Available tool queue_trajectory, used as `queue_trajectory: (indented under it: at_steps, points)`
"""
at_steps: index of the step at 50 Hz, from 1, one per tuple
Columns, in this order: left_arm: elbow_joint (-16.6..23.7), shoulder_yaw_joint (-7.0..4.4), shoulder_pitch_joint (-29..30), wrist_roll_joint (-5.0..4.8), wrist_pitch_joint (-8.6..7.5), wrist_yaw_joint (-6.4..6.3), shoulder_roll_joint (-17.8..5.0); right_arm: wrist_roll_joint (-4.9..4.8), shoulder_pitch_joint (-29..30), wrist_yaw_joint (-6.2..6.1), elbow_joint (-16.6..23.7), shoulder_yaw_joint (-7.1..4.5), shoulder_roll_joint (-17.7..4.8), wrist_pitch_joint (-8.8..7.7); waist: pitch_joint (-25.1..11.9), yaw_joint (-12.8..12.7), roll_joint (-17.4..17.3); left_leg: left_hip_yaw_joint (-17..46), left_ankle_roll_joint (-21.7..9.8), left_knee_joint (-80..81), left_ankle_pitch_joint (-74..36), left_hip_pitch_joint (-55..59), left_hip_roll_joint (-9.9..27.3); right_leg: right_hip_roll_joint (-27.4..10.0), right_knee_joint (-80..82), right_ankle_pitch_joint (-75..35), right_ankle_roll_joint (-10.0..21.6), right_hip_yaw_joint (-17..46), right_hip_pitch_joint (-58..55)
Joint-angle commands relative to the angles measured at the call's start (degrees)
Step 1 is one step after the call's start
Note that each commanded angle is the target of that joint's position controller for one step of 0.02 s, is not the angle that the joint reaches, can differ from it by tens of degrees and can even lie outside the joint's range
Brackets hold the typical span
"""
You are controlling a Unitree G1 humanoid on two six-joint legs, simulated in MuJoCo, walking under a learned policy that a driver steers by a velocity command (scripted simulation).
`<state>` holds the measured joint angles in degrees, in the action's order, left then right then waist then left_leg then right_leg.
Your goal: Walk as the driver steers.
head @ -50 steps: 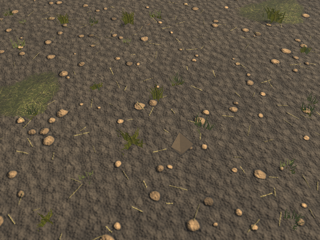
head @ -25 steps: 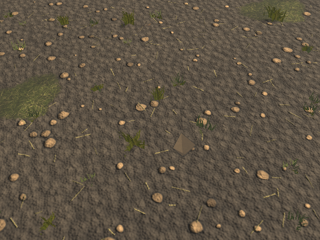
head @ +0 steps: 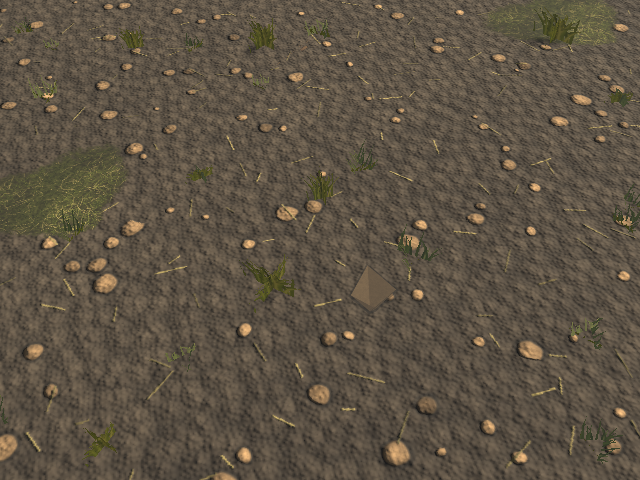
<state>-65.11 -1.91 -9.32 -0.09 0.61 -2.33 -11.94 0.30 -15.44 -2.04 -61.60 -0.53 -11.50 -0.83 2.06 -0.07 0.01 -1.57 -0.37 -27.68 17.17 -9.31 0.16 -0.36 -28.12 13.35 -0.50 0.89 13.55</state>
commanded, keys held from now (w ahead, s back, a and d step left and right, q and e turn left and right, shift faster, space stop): w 1.00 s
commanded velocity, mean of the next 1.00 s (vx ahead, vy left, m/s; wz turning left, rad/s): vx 0.38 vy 0.00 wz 0.00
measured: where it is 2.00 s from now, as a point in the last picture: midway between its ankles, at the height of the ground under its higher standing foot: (340, 290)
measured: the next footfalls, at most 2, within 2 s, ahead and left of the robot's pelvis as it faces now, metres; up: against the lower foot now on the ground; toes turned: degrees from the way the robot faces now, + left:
left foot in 0.74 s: +0.46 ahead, +0.10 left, +0.00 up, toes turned +3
right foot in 1.28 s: +0.77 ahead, -0.14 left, +0.00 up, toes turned -3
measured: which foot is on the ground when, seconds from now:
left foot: down 0.00-0.28, up 0.30-0.72, down 0.74-1.00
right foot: down 0.00-0.74, up 0.76-1.00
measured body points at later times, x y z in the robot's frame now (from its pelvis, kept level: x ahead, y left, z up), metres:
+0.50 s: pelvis +0.13 -0.04 +0.01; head +0.14 -0.05 +0.46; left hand +0.05 +0.19 -0.14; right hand +0.26 -0.30 -0.12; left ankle +0.21 +0.12 -0.66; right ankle +0.04 -0.13 -0.74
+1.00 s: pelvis +0.42 +0.02 +0.01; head +0.43 +0.02 +0.46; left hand +0.55 +0.29 -0.11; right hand +0.43 -0.24 -0.13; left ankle +0.42 +0.10 -0.74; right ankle +0.50 -0.15 -0.66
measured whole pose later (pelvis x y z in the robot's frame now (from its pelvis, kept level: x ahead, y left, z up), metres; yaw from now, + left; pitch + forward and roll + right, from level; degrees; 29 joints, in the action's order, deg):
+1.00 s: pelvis +0.42 +0.02 +0.01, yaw +0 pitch +1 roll +2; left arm -53.1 -3.5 -8.6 -0.7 -5.0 -1.2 -15.2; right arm 0.3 -18.1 1.5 -57.7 -2.9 -13.2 -6.0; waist 0.4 2.5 2.2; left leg -4.5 -4.8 -15.7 8.2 -8.5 -4.7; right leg -8.4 -59.0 10.3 1.8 2.3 37.8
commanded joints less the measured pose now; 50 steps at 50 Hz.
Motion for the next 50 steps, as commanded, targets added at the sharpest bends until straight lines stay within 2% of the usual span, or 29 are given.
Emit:
queue_trajectory:
  at_steps: [1, 4, 6, 7, 8, 10, 12, 13, 14, 15, 16, 17, 18, 20, 21, 26, 29, 32, 34, 36, 37, 38, 39, 40, 41, 42, 43, 45, 50]
  points:
    - [0.70, -0.61, -1.93, -0.02, -0.30, -0.21, -5.29, -0.09, -4.38, -0.23, 0.47, -0.84, -5.18, -0.26, -1.11, -0.01, -0.44, 1.35, -1.17, 6.51, 0.20, -4.42, 1.31, -0.46, 3.43, -2.02, 1.89, 0.22, -3.40]
    - [1.55, -1.04, -1.24, -0.59, -0.87, -0.22, -5.97, -1.11, -5.05, -0.68, 1.40, -2.05, -8.36, -0.13, 4.42, 0.84, -3.70, 7.55, -5.65, 9.81, 26.69, -7.77, 4.58, 2.16, -2.31, 21.12, 3.28, -2.41, 5.99]
    - [3.41, -0.57, 1.31, -0.79, -2.79, 0.59, -3.45, -1.76, -8.49, -0.50, 1.09, -3.25, -11.32, -1.21, 6.61, 2.19, -9.53, 21.05, -10.91, 16.63, 33.35, -4.93, 14.24, 2.12, -12.33, 13.88, 3.21, -4.82, 12.89]
    - [4.07, -0.54, 2.21, -0.96, -3.67, 1.12, -3.24, -1.82, -8.50, -0.42, 1.21, -3.69, -11.97, -1.73, 8.03, 2.27, -10.38, 26.48, -13.28, 18.82, 32.06, -5.48, 18.50, -0.10, -16.94, 11.06, 3.85, -3.28, 14.77]
    - [4.51, -0.72, 2.51, -1.29, -4.32, 1.58, -3.63, -1.42, -7.69, -0.28, 1.84, -3.63, -11.25, -2.21, 8.40, 1.76, -9.40, 27.61, -13.85, 19.31, 29.15, -4.93, 19.66, -1.46, -19.49, 12.89, 4.66, -2.17, 16.60]
    - [4.73, -0.72, 0.92, -1.96, -5.39, 2.19, -3.48, -1.94, -4.52, 0.26, 3.37, -3.60, -10.50, -2.80, 8.10, -0.36, -8.31, 22.61, -11.57, 17.11, 22.02, -4.77, 17.68, -2.55, -11.93, 14.89, 6.11, -2.09, 13.47]
    - [0.92, -1.65, -7.36, -1.78, -5.81, 2.20, -4.08, -2.55, -1.48, 0.68, 4.66, -3.66, -10.49, -2.49, 4.85, -4.05, -6.20, 12.53, -7.92, 10.94, 14.02, -12.02, 10.67, 1.75, 0.46, 3.53, 5.28, -6.52, -5.18]
    - [-1.01, -2.39, -13.12, -1.36, -5.62, 2.17, -5.34, -2.37, -0.29, 0.79, 5.46, -3.43, -9.91, -2.73, 2.74, -6.04, -3.65, 8.43, -6.33, 3.64, 6.49, -16.06, 7.75, 0.76, 1.59, 1.55, 5.11, -3.49, -12.95]
    - [-2.30, -3.71, -21.45, -1.19, -5.74, 1.86, -9.94, -1.79, 1.30, 1.07, 6.89, -2.44, -6.28, -3.29, -0.35, -8.60, 9.18, -0.15, -2.48, -16.89, 1.72, -24.82, 1.26, -10.39, 9.72, 8.11, 9.24, 14.61, -21.49]
    - [-2.60, -4.11, -26.87, -0.94, -6.41, 2.58, -14.08, -1.98, 1.83, 0.79, 9.12, -2.01, -4.01, -4.42, -2.94, -9.11, 18.64, 0.71, -1.37, -32.88, 14.13, -35.29, -3.61, -21.37, 18.13, 12.43, 16.92, 37.97, -26.22]
    - [-1.41, -2.63, -21.92, -0.34, -7.35, 2.59, -10.22, -3.12, 2.54, 1.03, 9.31, -2.54, -6.00, -5.17, 0.41, -6.05, 10.09, 6.32, -2.69, -42.71, 13.26, -40.42, 0.32, -22.98, 17.69, 14.67, 17.63, 38.43, -23.61]
    - [0.37, -1.78, -17.42, -0.46, -7.90, 2.73, -7.42, -3.59, 2.53, 1.65, 9.22, -2.56, -6.28, -5.72, 2.81, -4.12, 6.47, 7.29, -4.21, -45.01, 6.93, -42.98, 2.87, -20.67, 17.48, 13.48, 15.49, 31.55, -21.61]
    - [1.62, -1.28, -14.25, -0.40, -8.02, 3.14, -6.79, -3.04, 2.61, 1.86, 8.90, -2.83, -6.63, -6.07, 3.35, -2.73, 4.15, 6.13, -4.85, -43.75, 1.44, -42.81, 4.96, -18.17, 18.17, 9.76, 13.40, 25.15, -19.66]
    - [2.48, -0.22, -13.01, -0.08, -7.38, 3.39, -4.48, -1.96, 3.89, 2.27, 9.04, -3.78, -7.91, -5.98, 3.65, -1.59, 3.84, 4.53, -4.40, -38.02, -4.97, -38.96, 7.17, -13.94, 19.07, -3.92, 10.38, 14.85, -16.32]
    - [2.30, 0.00, -14.49, 0.09, -6.98, 3.11, -4.17, -1.90, 3.79, 2.64, 8.98, -3.74, -6.99, -5.59, 3.06, -1.50, 4.81, 3.34, -3.67, -36.02, -6.41, -37.17, 7.23, -12.63, 19.29, -9.03, 9.99, 11.52, -15.52]
    - [3.42, -0.17, -16.52, 0.41, -6.06, 1.26, -7.58, -1.56, 15.99, 3.13, 14.02, -2.21, -3.42, -4.74, 5.52, -3.27, 3.51, -0.64, -0.54, -17.12, -15.70, -33.20, 5.30, -10.15, 22.31, -16.97, 10.50, 3.91, -9.53]
    - [3.12, -0.63, -19.63, -0.21, -6.06, 0.96, -8.77, -2.00, 21.47, 3.84, 16.09, -1.78, -3.90, -4.79, 6.61, -4.46, 4.57, -2.24, -0.99, -8.77, -19.43, -28.87, 3.31, -11.13, 23.85, -15.91, 10.69, 2.47, -9.91]
    - [2.81, -1.15, -20.22, -0.89, -5.73, 0.88, -8.88, -2.22, 23.75, 4.77, 17.80, -1.94, -5.27, -5.13, 6.92, -3.17, 4.68, -1.10, -3.36, -3.85, -18.42, -28.32, 2.84, -13.63, 21.27, -21.45, 9.82, 1.50, -16.40]
    - [3.46, -1.80, -18.62, -0.56, -5.23, 0.85, -10.32, -2.07, 19.80, 5.03, 17.37, -3.01, -7.65, -5.38, 2.57, 0.19, 6.36, -2.09, -5.31, -3.32, -15.38, -21.33, 0.49, -14.53, 14.69, -38.75, 8.53, 0.50, -20.31]
    - [4.34, -1.94, -16.71, 0.07, -4.21, 0.92, -10.53, -2.29, 4.13, 4.45, 12.93, -5.43, -11.82, -5.05, -7.49, 8.34, 7.49, -3.97, -8.13, -3.58, -13.90, -0.86, -2.76, -11.73, -4.20, -52.85, 6.28, -2.19, -17.34]
    - [5.83, -1.13, -16.65, 0.78, -4.17, 1.14, -8.72, -1.66, -6.16, 3.78, 10.61, -6.51, -15.38, -4.67, -14.86, 11.57, 2.81, 7.57, -11.39, -5.41, -11.12, 17.85, 7.06, -9.00, -21.94, -36.58, 4.79, -3.15, -3.06]
    - [6.14, 1.44, -25.35, 0.26, -5.55, 2.20, 1.34, -0.68, -10.38, 4.12, 8.88, -7.03, -19.02, -4.60, -25.94, 5.81, -14.64, 39.15, -21.89, 3.55, 4.92, 36.28, 22.24, 3.33, -44.38, 10.30, 1.50, -0.31, 17.85]
    - [5.92, 0.20, -20.41, -1.45, -7.51, 2.65, -4.03, -0.86, -8.90, 4.12, 8.84, -5.53, -13.53, -4.62, -23.91, 7.89, -11.13, 46.83, -20.02, 11.91, 9.77, 33.66, 21.28, 2.50, -52.26, 17.54, 2.88, 7.84, 24.31]
    - [8.67, -0.89, -13.73, -3.01, -8.53, 2.70, -7.71, -1.11, -2.78, 3.97, 9.55, -4.82, -11.30, -5.02, -13.05, 6.44, -9.42, 37.18, -16.95, 12.72, 5.92, 24.75, 19.72, -0.59, -53.92, 13.86, 3.90, 6.03, 29.12]
    - [9.77, -0.99, -10.16, -2.86, -8.94, 2.15, -8.42, -0.90, 2.81, 4.05, 10.89, -4.15, -9.49, -5.51, -8.67, 4.35, -2.67, 29.07, -15.33, 13.96, -1.82, 14.58, 17.93, -3.95, -51.10, 7.99, 4.35, 4.93, 26.56]
    - [9.83, -1.60, -8.84, -1.99, -8.59, 1.56, -8.33, -0.25, 5.85, 4.39, 11.05, -3.69, -7.85, -5.95, -5.49, 2.17, -0.33, 22.75, -14.26, 15.22, -8.45, 6.15, 15.82, -6.01, -47.60, 4.73, 4.26, 4.01, 23.39]
    - [9.70, -1.84, -10.59, -1.40, -7.69, 1.35, -7.31, 0.37, 6.91, 4.60, 10.70, -3.27, -6.52, -6.30, -5.08, -0.19, -1.75, 18.59, -13.49, 16.67, -10.62, 1.22, 13.89, -7.85, -45.11, 2.80, 4.43, 4.60, 19.17]
    - [9.69, -1.79, -12.17, -1.30, -6.17, 1.12, -4.91, 0.06, 5.82, 4.68, 9.39, -3.10, -6.13, -6.36, -3.42, -1.78, -3.26, 14.50, -13.99, 19.55, -11.13, -3.40, 12.36, -8.76, -40.99, 2.65, 4.15, 3.99, 17.05]
    - [14.10, -2.24, -1.13, -0.11, -5.44, 1.09, -5.97, -0.13, 0.21, 2.52, 7.58, -3.83, -9.97, -6.01, 0.87, -0.18, -1.95, 10.12, -14.12, 22.93, -13.23, -2.83, 11.98, -9.88, -25.35, -9.72, 1.18, 2.63, 26.41]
